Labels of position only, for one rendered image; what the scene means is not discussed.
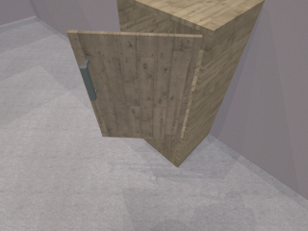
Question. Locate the handle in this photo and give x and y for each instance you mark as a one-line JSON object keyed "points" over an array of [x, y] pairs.
{"points": [[88, 81]]}

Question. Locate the cupboard door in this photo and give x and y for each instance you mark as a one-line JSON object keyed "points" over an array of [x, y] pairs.
{"points": [[143, 80]]}

